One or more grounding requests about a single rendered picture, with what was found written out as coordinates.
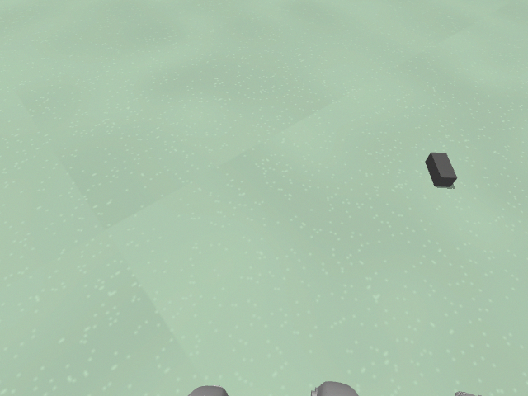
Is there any carton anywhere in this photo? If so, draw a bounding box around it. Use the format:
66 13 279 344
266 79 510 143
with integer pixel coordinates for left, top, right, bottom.
425 153 457 187

